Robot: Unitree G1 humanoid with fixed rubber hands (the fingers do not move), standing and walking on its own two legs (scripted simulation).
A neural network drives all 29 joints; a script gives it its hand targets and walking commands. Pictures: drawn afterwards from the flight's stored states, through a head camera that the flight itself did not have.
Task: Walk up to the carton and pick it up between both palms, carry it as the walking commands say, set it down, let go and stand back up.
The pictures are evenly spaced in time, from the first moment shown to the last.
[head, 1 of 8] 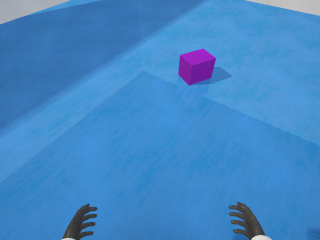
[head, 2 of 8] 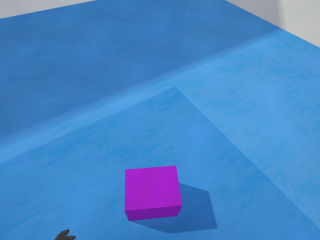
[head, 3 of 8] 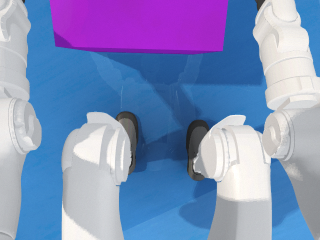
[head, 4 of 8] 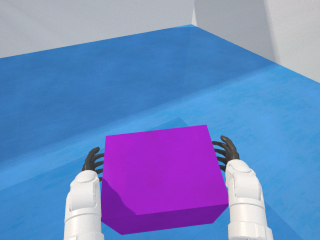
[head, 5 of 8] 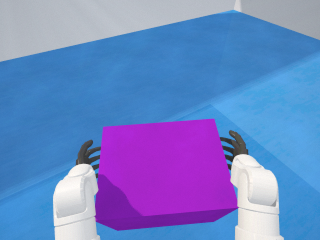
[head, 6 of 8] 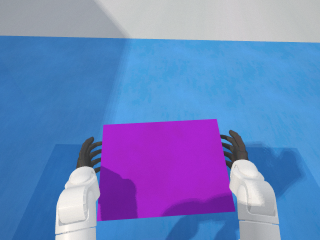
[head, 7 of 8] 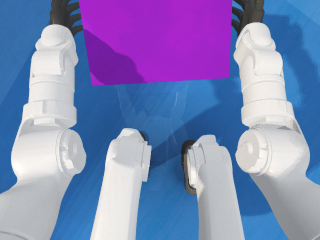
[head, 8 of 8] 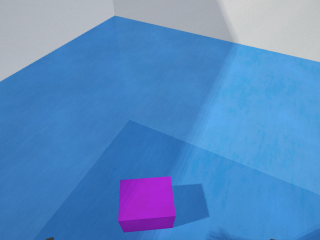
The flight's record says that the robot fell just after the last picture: no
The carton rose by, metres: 0.66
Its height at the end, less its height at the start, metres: +0.00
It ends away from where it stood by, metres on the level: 1.00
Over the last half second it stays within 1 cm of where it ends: yes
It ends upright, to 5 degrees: yes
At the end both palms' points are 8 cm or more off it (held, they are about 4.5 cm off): yes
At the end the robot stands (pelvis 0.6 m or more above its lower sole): yes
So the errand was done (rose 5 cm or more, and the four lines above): yes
